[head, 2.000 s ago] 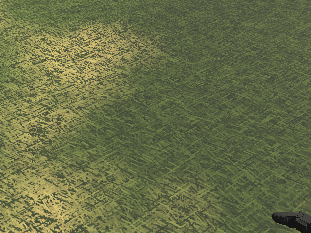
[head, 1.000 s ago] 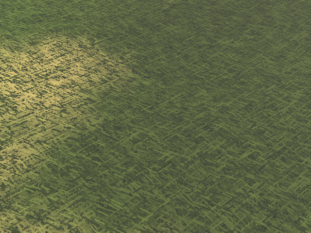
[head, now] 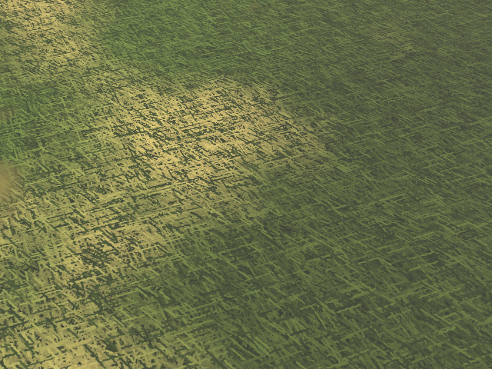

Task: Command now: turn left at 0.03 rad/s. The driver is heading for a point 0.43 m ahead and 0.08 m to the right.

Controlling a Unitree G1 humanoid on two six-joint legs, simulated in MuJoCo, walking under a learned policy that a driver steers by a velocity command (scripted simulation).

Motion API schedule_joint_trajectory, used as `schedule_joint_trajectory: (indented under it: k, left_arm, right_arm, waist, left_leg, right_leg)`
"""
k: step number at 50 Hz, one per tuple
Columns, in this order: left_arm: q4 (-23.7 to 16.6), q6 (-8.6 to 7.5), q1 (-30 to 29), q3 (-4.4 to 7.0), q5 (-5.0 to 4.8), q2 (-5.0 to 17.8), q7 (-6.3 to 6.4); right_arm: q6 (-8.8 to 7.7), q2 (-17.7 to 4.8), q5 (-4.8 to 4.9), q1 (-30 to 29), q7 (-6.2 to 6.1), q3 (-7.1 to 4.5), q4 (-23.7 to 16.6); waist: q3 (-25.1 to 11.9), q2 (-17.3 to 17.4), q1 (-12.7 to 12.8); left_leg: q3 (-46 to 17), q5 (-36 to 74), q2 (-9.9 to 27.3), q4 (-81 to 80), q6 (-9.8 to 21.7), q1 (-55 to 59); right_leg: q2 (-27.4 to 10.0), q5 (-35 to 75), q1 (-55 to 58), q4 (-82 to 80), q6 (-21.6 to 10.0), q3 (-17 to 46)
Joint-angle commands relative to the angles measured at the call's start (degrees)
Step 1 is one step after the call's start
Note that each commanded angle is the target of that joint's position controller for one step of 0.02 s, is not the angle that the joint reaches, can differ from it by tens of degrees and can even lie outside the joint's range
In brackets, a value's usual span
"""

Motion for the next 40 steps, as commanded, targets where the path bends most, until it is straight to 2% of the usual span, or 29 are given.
schedule_joint_trajectory:
  k: [1, 11, 23, 24, 25, 26, 27, 28, 29, 30, 31, 32, 33, 34, 35, 36, 37, 38, 40]
  left_arm:
    - [-0.81, -0.44, -0.55, 1.05, -0.06, 6.39, 0.32]
    - [2.06, -0.32, 0.99, 0.8, -0.18, 6.33, 0.8]
    - [3.66, -0.12, 3.08, 0.39, -0.19, 5.21, 1.08]
    - [4.12, -0.05, 4.1, 0.21, -0.22, 4.46, 1.1]
    - [4.21, 0.01, 4.3, 0.19, -0.51, 4.15, 1.16]
    - [3.83, -0.11, 3.94, 0.22, -0.75, 4.02, 1.14]
    - [2.99, -0.57, 2.95, 0.15, -0.74, 3.76, 1.01]
    - [1.93, -1.41, 1.67, -0.02, -0.73, 3.1, 0.68]
    - [1.13, -2.41, 1.19, -0.29, -0.89, 2.05, 0.19]
    - [0.78, -3.36, 1.24, -0.33, -1.19, 1.85, -0.35]
    - [0.82, -4.18, 2.16, -0.26, -1.53, 1.86, -0.89]
    - [1.21, -4.88, 3.99, -0.31, -1.84, 1.49, -1.36]
    - [2.89, -5.37, 8.34, -0.11, -1.98, 1.37, -1.62]
    - [5.23, -5.47, 13.13, 0.54, -1.62, 2.55, -1.67]
    - [6.81, -5.46, 19.67, 1.5, -1.11, 5.91, -1.52]
    - [7.37, -5.83, 25.65, 3.08, -1.02, 13.55, -2.27]
    - [6.32, -6.71, 22.32, 1.86, -0.12, 9.95, -2.54]
    - [4.58, -7.38, 18.54, 1.06, -0.5, 6.57, -2.51]
    - [2.81, -7.59, 15.43, 0.44, -0.97, 4.81, -2.83]
  right_arm:
    - [-0.76, -7.84, 0.09, -0.01, -0.25, -1.6, -1.79]
    - [-0.71, -7.36, 0.26, 1.26, -0.32, -1.02, 1.56]
    - [-0.68, -6.85, 0.45, 3.13, -0.62, -0.44, 4.73]
    - [-0.58, -6.65, 0.47, 3.97, -0.72, -0.39, 5.37]
    - [-0.35, -7.33, 0.76, 4.14, -0.91, -0.65, 5.59]
    - [-0.18, -8.63, 1.1, 4.22, -1.09, -1.1, 5.5]
    - [-0.23, -9.63, 1.33, 4.88, -1.17, -1.44, 5.42]
    - [-0.53, -10.93, 1.59, 6.51, -1.15, -1.91, 5.61]
    - [-0.99, -12.33, 1.88, 7.64, -1.13, -2.48, 5.88]
    - [-1.5, -12.32, 2.03, 7.5, -1.13, -2.67, 5.74]
    - [-1.92, -11.55, 2.01, 6.03, -1.06, -2.59, 5.15]
    - [-2.1, -10.95, 2.29, 3.84, -0.9, -2.5, 4.27]
    - [-2.02, -10.39, 2.73, 0.46, -0.73, -2.35, 3.04]
    - [-2.13, -9.11, 2.57, -1.47, -0.58, -2.01, 1.91]
    - [-2.61, -5.43, 1.82, -2.2, -0.2, -0.98, 0.99]
    - [-3.62, -4.01, 2.03, -2.65, -0.56, -0.77, -1.86]
    - [-4.41, -6.6, 3.33, -2.24, -0.59, -1.43, -1.44]
    - [-5.05, -6.86, 4.01, -1.1, -0.05, -1.56, -0.84]
    - [-5.89, -7.31, 2.88, -1.35, 0.57, -2.14, -0.04]
  waist:
    - [-1.59, 1.19, -0.13]
    - [-1.74, 0.77, -0.2]
    - [-0.87, 0.42, -0.35]
    - [-2.0, 0.88, -0.32]
    - [-1.19, 1.72, -0.54]
    - [0.52, 3.46, -0.9]
    - [2.85, 5.58, -1.45]
    - [4.56, 8.39, -2.24]
    - [5.57, 10.96, -2.49]
    - [6.92, 11.0, -2.14]
    - [7.42, 10.45, -1.07]
    - [7.3, 9.72, 0.54]
    - [6.58, 8.25, 3.23]
    - [5.38, 5.19, 4.85]
    - [1.59, -5.05, 6.31]
    - [-0.35, -18.71, 7.04]
    - [2.0, -11.73, 4.96]
    - [5.05, -7.6, 3.08]
    - [5.37, -5.05, 1.75]
  left_leg:
    - [-4.09, 11.66, 4.17, -6.26, 1.19, -2.49]
    - [-2.61, 11.79, 3.08, -6.14, 0.99, -2.36]
    - [-1.45, 10.3, 2.29, -6.02, 0.61, -3.14]
    - [-1.25, 4.22, 1.92, -6.68, 0.77, -2.77]
    - [-1.77, -6.27, 1.69, -7.49, 1.56, -3.52]
    - [-3.94, -17.32, 2.66, -8.92, 3.09, -4.99]
    - [-8.11, -25.73, 5.41, -11.53, 5.05, -6.21]
    - [-14.17, -31.17, 9.66, -14.78, 7.5, -5.96]
    - [-20.73, -33.4, 14.35, -17.56, 10.24, -6.36]
    - [-24.35, -32.12, 17.02, -18.77, 12.05, -7.7]
    - [-24.23, -29.09, 17.58, -18.33, 12.26, -7.7]
    - [-21.49, -25.83, 16.55, -16.83, 11.17, -8.57]
    - [-16.36, -22.0, 13.44, -14.2, 8.96, -12.5]
    - [-10.8, -15.25, 9.04, -8.22, 6.67, -16.38]
    - [-2.04, -8.33, 3.11, 8.46, 3.17, -21.56]
    - [3.11, -14.24, -2.69, 23.38, 0.79, -31.75]
    - [-2.3, -16.51, -0.01, 34.14, 1.39, -36.02]
    - [-4.08, -10.8, 2.56, 38.06, 2.54, -39.23]
    - [-1.9, -1.19, 6.05, 36.38, 3.21, -40.67]
  right_leg:
    - [-0.71, 9.38, 1.66, -2.25, -0.97, 0.45]
    - [-0.68, 9.75, 1.38, -2.32, -1.01, 0.27]
    - [-0.29, 9.4, 0.62, -2.3, -1.19, -0.06]
    - [0.57, 4.42, 0.89, -1.93, -1.28, -1.08]
    - [2.08, -3.16, -0.64, -0.13, -1.65, -2.67]
    - [3.56, -11.0, -3.63, 2.68, -2.14, -4.18]
    - [4.11, -14.94, -7.61, 5.71, -2.64, -4.83]
    - [3.99, -14.39, -11.49, 10.08, -3.01, -5.47]
    - [2.83, -12.01, -13.18, 14.84, -3.56, -5.07]
    - [1.04, -11.06, -14.01, 17.22, -4.57, -3.56]
    - [0.03, -12.01, -14.08, 16.85, -5.65, -3.03]
    - [-0.25, -12.46, -11.08, 11.85, -6.82, -3.41]
    - [0.48, -8.7, -2.33, 3.17, -7.68, -4.45]
    - [1.26, -3.48, 5.99, -1.28, -7.21, -3.21]
    - [-7.11, -7.2, 13.94, -7.39, -8.75, 9.95]
    - [-18.67, -15.03, 19.01, -16.1, -16.53, 33.5]
    - [-21.5, -18.23, 16.75, -17.28, -18.94, 38.66]
    - [-19.74, -16.5, 15.87, -16.83, -17.5, 32.88]
    - [-15.42, -6.42, 16.37, -17.22, -13.74, 21.68]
